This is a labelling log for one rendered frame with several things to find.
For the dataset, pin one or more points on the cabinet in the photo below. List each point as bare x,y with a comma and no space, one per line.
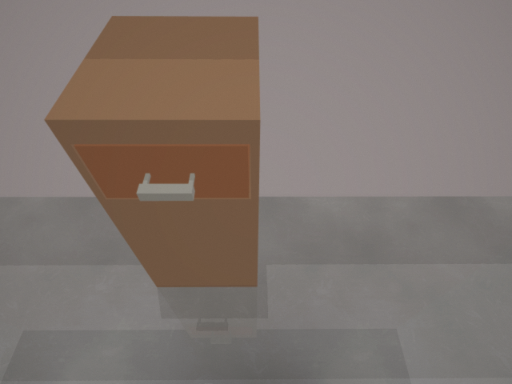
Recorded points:
173,80

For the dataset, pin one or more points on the drawer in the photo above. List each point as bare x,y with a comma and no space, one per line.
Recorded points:
221,170

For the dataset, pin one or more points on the handle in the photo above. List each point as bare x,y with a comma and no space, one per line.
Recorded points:
166,192

